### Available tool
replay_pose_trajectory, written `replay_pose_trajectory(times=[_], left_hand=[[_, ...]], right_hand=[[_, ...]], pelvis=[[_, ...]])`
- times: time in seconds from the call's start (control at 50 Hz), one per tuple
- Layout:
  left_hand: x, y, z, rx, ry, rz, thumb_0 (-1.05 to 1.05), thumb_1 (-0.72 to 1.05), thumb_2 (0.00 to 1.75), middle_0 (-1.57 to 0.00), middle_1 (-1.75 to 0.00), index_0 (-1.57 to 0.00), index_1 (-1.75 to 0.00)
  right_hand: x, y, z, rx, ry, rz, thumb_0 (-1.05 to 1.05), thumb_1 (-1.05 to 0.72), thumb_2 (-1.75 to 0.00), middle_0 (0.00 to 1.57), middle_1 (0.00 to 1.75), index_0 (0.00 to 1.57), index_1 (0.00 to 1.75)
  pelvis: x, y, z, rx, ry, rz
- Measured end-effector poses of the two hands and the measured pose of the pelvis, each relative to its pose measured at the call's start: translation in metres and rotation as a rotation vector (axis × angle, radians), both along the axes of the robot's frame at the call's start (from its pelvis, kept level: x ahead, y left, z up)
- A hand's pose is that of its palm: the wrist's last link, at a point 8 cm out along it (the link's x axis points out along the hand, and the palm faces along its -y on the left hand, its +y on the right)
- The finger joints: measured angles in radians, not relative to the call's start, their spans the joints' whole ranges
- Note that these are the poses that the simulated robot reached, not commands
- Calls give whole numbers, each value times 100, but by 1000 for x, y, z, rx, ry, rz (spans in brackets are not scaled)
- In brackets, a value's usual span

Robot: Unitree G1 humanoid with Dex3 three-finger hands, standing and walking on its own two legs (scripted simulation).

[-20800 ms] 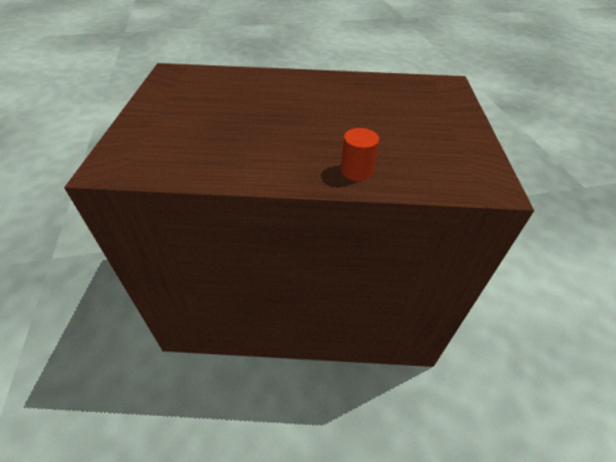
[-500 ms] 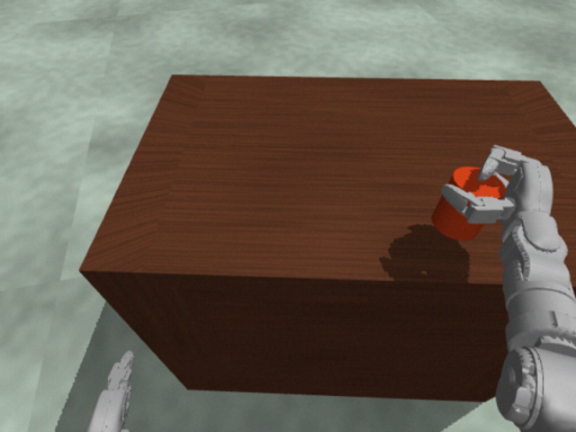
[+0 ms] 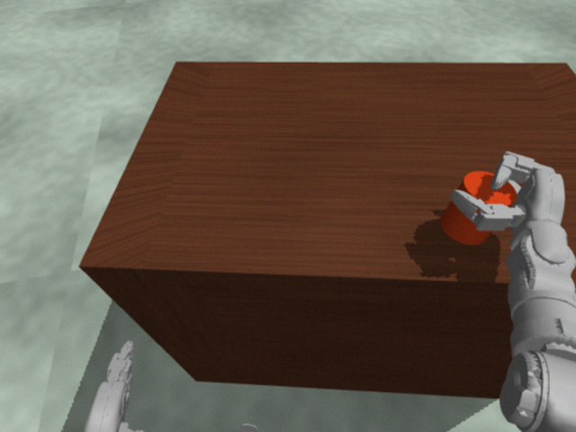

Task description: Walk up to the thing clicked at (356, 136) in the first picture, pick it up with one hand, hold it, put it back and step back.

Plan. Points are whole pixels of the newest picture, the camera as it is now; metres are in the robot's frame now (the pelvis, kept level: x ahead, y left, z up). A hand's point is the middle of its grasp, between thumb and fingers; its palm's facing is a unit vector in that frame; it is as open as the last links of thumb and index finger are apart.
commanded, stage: lower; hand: right
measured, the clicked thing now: (475, 208) +0.46 -0.21 +0.06
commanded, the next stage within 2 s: loosen in 0.14 s
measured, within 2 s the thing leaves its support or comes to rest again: neither
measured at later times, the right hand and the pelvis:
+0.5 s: hand (489, 192) +0.47 -0.22 +0.09, palm faces +0.18 +0.98 +0.01, open 6.8 cm; pelvis -0.01 -0.01 -0.01, yaw +0 degrees
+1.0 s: hand (488, 190) +0.47 -0.22 +0.09, palm faces +0.19 +0.98 +0.01, open 12.6 cm; pelvis -0.01 +0.00 -0.02, yaw +0 degrees
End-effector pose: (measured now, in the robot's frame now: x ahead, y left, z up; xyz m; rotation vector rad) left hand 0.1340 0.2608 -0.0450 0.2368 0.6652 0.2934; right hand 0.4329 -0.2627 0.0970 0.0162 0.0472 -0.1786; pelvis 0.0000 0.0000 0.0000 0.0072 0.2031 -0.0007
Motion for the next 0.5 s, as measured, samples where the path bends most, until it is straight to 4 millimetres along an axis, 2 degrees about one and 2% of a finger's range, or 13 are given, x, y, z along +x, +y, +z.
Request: replay_pose_trajectory(times=[0.16, 0.32, 0.5], left_hand=[[-4, 2, -1, 21, 9, 6, -1, -55, 6, -6, -5, -5, -5], [-2, -8, -1, 12, -13, -10, -1, -54, 5, -6, -5, -5, -5], [-10, -6, -1, 21, -6, -5, -1, -50, 3, -6, -6, -7, -5]], right_hand=[[3, -2, -5, -2, -15, 1, -1, 29, -103, 70, 105, 135, 144], [4, -3, -6, 0, -31, -2, -1, 30, -102, 70, 106, 134, 142], [4, -5, -6, -3, -36, -7, -1, 25, -87, 76, 92, 123, 117]], pelvis=[[-3, -3, -5, 4, 14, 0], [-4, -6, -8, 6, 24, 3], [-6, -9, -11, 5, 30, 4]])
